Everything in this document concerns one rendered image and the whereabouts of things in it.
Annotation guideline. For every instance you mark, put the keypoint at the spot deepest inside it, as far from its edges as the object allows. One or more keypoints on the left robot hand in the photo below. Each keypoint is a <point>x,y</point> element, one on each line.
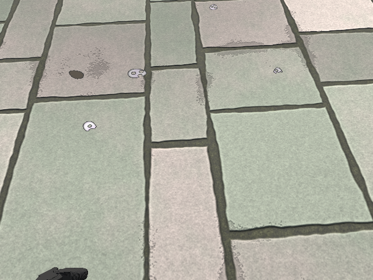
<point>64,274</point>

